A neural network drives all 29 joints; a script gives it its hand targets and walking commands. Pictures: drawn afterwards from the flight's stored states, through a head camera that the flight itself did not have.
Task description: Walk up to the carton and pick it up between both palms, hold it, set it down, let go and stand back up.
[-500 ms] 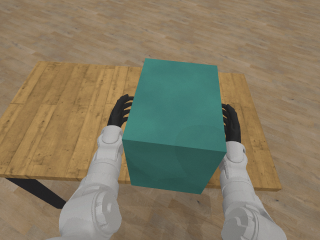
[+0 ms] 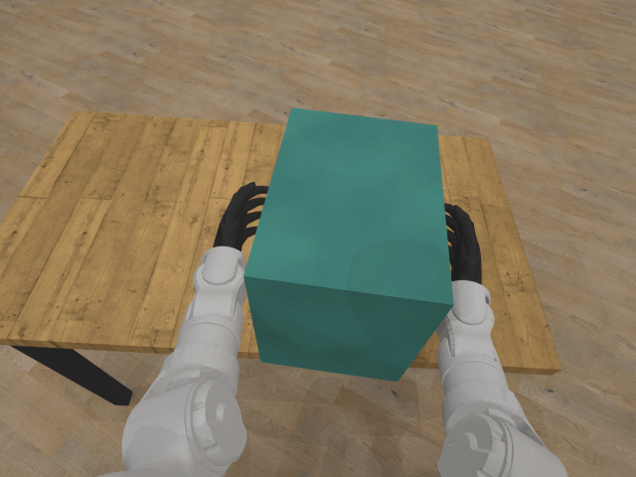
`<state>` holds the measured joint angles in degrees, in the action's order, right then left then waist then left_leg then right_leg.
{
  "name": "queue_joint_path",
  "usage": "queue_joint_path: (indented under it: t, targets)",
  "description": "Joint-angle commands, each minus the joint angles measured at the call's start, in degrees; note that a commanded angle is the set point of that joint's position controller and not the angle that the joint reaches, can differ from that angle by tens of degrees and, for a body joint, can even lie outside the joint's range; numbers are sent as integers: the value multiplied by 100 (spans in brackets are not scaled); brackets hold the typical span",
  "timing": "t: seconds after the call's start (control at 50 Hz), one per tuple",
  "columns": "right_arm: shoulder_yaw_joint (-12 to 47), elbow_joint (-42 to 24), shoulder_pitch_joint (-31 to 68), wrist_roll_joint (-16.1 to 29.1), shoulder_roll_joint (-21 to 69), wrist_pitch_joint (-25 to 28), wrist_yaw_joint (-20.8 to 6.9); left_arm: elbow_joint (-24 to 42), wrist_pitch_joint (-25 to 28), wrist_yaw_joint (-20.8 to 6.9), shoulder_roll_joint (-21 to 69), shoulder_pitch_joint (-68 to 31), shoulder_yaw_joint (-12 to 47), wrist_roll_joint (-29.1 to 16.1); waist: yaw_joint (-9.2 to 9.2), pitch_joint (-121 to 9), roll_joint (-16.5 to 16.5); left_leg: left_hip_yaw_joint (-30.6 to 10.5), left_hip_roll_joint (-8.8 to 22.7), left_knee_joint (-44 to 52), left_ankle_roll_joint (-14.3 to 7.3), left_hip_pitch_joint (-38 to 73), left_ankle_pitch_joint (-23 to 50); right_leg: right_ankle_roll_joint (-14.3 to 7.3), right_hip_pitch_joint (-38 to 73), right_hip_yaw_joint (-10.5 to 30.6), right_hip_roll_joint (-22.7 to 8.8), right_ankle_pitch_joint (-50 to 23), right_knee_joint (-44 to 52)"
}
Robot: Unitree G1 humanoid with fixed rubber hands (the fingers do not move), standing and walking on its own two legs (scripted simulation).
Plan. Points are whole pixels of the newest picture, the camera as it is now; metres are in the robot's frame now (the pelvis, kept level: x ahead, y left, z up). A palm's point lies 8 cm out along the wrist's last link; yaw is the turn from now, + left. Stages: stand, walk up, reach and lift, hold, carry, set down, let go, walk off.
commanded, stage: set down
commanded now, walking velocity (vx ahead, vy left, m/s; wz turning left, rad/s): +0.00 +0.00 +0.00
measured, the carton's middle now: (345, 247) +0.44 -0.02 -0.01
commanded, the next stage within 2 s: none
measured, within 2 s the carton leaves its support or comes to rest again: neither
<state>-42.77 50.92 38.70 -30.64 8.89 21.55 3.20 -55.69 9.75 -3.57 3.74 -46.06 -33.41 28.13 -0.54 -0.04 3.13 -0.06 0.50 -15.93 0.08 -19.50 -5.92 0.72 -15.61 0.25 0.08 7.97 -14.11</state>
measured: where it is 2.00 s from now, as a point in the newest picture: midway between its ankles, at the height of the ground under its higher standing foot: outside the picture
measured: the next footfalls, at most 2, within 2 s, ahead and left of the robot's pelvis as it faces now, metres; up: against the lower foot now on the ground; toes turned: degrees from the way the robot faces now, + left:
none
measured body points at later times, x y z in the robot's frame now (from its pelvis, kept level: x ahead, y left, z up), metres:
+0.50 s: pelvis +0.00 +0.00 +0.00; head +0.08 +0.03 +0.44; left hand +0.43 +0.14 +0.03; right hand +0.40 -0.17 +0.04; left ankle +0.01 +0.12 -0.75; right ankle -0.02 -0.12 -0.75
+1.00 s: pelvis -0.01 +0.01 -0.03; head +0.08 +0.02 +0.41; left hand +0.45 +0.18 +0.00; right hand +0.43 -0.20 +0.01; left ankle +0.01 +0.12 -0.75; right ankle -0.02 -0.12 -0.75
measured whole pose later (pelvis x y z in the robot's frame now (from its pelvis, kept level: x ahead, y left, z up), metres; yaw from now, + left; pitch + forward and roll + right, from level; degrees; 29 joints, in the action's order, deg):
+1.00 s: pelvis -0.01 +0.01 -0.03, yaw -2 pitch +22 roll -3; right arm 0.9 85.9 55.0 17.1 -11.0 25.0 6.1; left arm -92.7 25.2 3.1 -13.5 -59.6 0.1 -9.5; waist -1.6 -12.5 -0.6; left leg -0.7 2.8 -39.2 0.7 -45.7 -15.5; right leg 0.6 -40.2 -0.3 2.4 15.6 -33.7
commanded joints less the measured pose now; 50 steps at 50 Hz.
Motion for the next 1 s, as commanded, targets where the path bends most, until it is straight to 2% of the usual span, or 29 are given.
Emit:
queue_joint_path:
  t: [0.0, 0.32, 0.38, 0.42, 0.46, 0.48, 0.52, 0.58, 0.6, 0.66, 0.7, 0.74, 0.8, 0.82, 0.92, 0.96, 0.98]
  targets:
    - [1539, 482, 2294, -365, 2533, -64, -641, -266, 102, -349, 2385, -2158, 1044, 207, -100, -2350, -196, 657, 49, -34, 52, 1260, 808, 191, 467, -702, 55, -942, 6]
    - [1280, 336, 2179, -552, 2330, -265, -738, -219, 134, -318, 2188, -2136, 857, 317, -92, -2271, -238, 680, 40, -55, 76, 1488, 662, 214, 340, -693, 58, -618, 22]
    - [1232, 332, 2090, -533, 2096, -319, -717, -201, 167, -249, 1913, -2101, 803, 294, -87, -2259, -238, 679, 43, -113, 87, 1567, 774, 231, 314, -668, 67, -664, -2]
    - [1186, 395, 1921, -406, 1577, -338, -621, -172, 209, -105, 1355, -2022, 758, 204, -90, -2238, -236, 678, 50, -166, 86, 1597, 863, 242, 268, -627, 72, -676, -36]
    - [1133, 621, 1605, 64, 338, -310, -343, -62, 278, 218, 157, -1852, 676, -80, -94, -2176, -232, 667, 56, -238, 45, 1548, 942, 257, 160, -521, 68, -626, -102]
    - [1293, 728, 1603, 510, -218, -290, -152, -21, 306, 413, -396, -1868, 764, -382, -96, -2192, -263, 639, 72, -304, 19, 1353, 935, 237, 85, -430, 70, -610, -161]
    - [2073, 927, 2001, 1547, -433, -280, 160, -314, 424, 752, -820, -2236, 1420, -1259, -99, -2556, -470, 561, 116, -562, 48, 667, 733, 137, -134, -263, 86, -742, -367]
    - [2703, 1318, 2494, 2332, -729, -249, 326, -1111, 734, 954, -1286, -2797, 1877, -2096, -95, -3660, -614, 513, 115, -1018, 104, 228, 589, 65, -540, -214, 80, -874, -807]
    - [2850, 1432, 2678, 2481, -783, -239, 335, -1570, 844, 948, -1263, -2806, 2031, -2253, -25, -3670, -463, 402, 96, -1217, 78, 135, 578, 25, -629, -233, 111, -832, -957]
    - [3140, 1694, 2873, 3000, -1383, -75, 406, -2282, 1193, 926, -1676, -3014, 2259, -2638, -60, -4430, -610, 319, 100, -1726, 265, 331, 1340, 5, -841, -288, 165, -1466, -1348]
    - [3415, 1994, 2966, 3422, -1685, 80, 435, -2665, 1337, 892, -1802, -3047, 2402, -2825, -35, -4738, -774, 242, 120, -2063, 428, 612, 2040, -2, -1180, -357, 242, -1851, -1516]
    - [3649, 2329, 3052, 3779, -1955, 248, 447, -2969, 1441, 843, -1888, -3064, 2565, -3008, -85, -4777, -802, 183, 131, -2327, 527, 748, 2531, 15, -1536, -413, 303, -2071, -1618]
    - [3944, 2757, 3177, 4201, -2355, 419, 417, -3282, 1548, 774, -2016, -3132, 2825, -3269, -129, -4654, -750, 128, 150, -2495, 603, 772, 2739, 42, -1851, -478, 353, -2068, -1729]
    - [4057, 2869, 3230, 4325, -2428, 443, 407, -3346, 1574, 747, -2046, -3152, 2880, -3341, -108, -4591, -692, 138, 144, -2517, 591, 705, 2706, 53, -1899, -481, 350, -2001, -1739]
    - [4391, 3056, 3438, 4859, -2785, 533, 280, -3103, 1715, 663, -2133, -3416, 3441, -3817, -259, -4730, -832, 81, 168, -2620, 701, 827, 2706, 33, -2385, -596, 394, -1720, -1792]
    - [4521, 2975, 3507, 5024, -2857, 463, 227, -2979, 1739, 608, -2242, -3524, 3585, -4001, -279, -4805, -759, 90, 142, -2620, 646, 686, 2496, 55, -2410, -577, 360, -1560, -1810]
    - [4552, 2840, 3563, 5115, -2899, 437, 206, -2821, 1754, 594, -2272, -3621, 3695, -4107, -313, -4972, -840, 90, 130, -2627, 661, 664, 2486, 60, -2441, -580, 346, -1601, -1826]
